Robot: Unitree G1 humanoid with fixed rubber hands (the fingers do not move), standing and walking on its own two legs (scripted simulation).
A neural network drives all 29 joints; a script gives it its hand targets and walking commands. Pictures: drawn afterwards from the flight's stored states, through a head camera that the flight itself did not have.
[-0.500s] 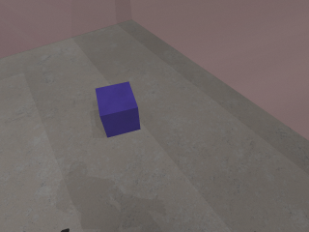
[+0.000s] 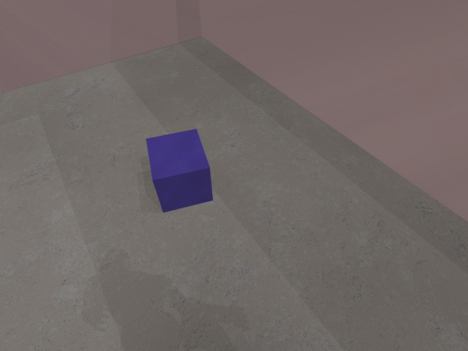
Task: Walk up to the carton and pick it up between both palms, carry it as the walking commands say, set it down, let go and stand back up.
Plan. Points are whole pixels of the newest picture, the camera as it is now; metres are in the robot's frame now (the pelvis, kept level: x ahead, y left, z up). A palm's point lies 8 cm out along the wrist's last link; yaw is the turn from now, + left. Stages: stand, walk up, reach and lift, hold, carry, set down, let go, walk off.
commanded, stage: walk up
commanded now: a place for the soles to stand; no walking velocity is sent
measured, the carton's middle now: (180, 170) +1.09 +0.27 -0.65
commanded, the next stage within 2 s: none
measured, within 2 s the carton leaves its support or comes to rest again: neither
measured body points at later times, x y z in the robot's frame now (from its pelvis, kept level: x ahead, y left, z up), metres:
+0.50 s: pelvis +0.10 +0.05 -0.03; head +0.10 +0.06 +0.42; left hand +0.12 +0.39 -0.15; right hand +0.21 -0.25 -0.14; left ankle +0.09 +0.18 -0.74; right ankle +0.19 -0.06 -0.73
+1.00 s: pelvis +0.25 +0.09 -0.04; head +0.27 +0.11 +0.41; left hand +0.21 +0.42 -0.16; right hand +0.44 -0.19 -0.13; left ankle +0.26 +0.20 -0.74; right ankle +0.30 -0.05 -0.69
